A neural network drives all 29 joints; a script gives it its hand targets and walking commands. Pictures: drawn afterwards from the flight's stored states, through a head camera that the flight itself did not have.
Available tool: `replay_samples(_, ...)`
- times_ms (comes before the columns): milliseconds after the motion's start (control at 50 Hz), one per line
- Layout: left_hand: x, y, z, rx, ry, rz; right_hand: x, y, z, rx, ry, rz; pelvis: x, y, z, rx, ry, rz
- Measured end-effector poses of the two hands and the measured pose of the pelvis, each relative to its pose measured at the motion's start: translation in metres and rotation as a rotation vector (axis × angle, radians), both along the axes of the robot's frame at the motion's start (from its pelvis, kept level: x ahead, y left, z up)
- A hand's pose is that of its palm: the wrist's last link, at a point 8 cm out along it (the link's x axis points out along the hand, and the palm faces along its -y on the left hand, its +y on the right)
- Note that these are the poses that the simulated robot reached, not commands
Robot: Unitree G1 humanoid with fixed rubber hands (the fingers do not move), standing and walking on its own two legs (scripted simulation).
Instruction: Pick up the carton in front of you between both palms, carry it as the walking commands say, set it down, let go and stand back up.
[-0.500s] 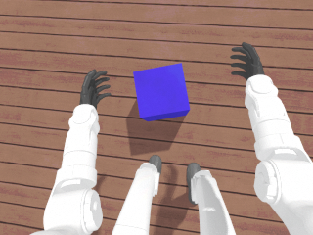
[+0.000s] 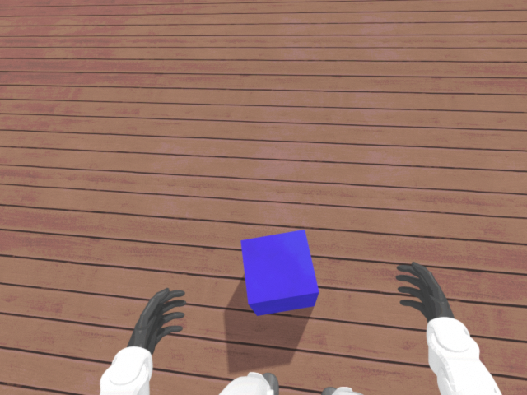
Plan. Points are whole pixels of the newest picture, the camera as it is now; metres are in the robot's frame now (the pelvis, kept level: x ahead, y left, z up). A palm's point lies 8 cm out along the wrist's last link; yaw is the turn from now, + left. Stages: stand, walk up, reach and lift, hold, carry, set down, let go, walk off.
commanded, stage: let go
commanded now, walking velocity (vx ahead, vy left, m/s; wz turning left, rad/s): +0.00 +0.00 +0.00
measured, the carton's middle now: (279, 275) +0.43 +0.07 -0.64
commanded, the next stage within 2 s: stand in 0.68 s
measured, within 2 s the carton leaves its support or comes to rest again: neither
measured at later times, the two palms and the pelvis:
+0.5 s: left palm (152, 353) +0.16 +0.21 -0.05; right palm (500, 388) +0.16 -0.26 -0.05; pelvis +0.00 -0.02 +0.01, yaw +1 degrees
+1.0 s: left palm (131, 380) +0.12 +0.26 -0.10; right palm out of the picture +0.12 -0.26 -0.09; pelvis +0.03 +0.00 +0.01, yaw +2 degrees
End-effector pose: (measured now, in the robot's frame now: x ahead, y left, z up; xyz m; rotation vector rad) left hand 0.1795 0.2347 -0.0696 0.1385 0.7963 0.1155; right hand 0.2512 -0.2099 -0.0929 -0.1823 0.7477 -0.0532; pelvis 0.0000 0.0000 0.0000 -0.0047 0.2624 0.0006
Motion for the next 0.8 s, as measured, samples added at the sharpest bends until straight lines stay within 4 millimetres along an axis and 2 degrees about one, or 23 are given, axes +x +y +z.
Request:
replay_samples(80, -0.016, -0.004, 0.010, 0.001, 0.005, 0.003, -0.023, -0.010, 0.013, 0.001, 0.005, 0.001, 0.005, -0.005, 0.007, 0.006, -0.081, 0.007)
replay_samples(140, -0.020, -0.008, 0.014, 0.001, 0.004, -0.005, -0.040, -0.019, 0.022, -0.002, 0.010, -0.001, 0.008, -0.010, 0.011, 0.011, -0.138, 0.011)
replay_samples(320, -0.012, -0.025, 0.018, -0.001, -0.013, -0.050, -0.083, -0.046, 0.041, -0.007, 0.039, -0.025, 0.007, -0.023, 0.015, 0.015, -0.275, 0.008)
replay_samples(460, -0.014, -0.028, 0.018, 0.017, 0.004, -0.058, -0.092, -0.048, 0.042, 0.001, 0.044, -0.026, 0.002, -0.025, 0.014, 0.013, -0.331, 0.005)
replay_samples(680, -0.023, -0.008, 0.025, 0.073, 0.020, -0.010, -0.095, -0.036, 0.038, -0.009, 0.031, -0.024, -0.005, -0.016, 0.011, 0.013, -0.360, 0.016)
replay_samples(740, -0.027, -0.002, 0.018, 0.109, -0.018, -0.025, -0.104, -0.040, 0.032, -0.076, 0.058, -0.013, -0.001, -0.014, 0.011, 0.012, -0.309, 0.020)
replay_samples(800, -0.039, 0.006, 0.002, 0.119, 0.005, -0.021, -0.122, -0.051, 0.024, -0.121, 0.119, -0.030, 0.005, -0.012, 0.010, 0.013, -0.262, 0.021)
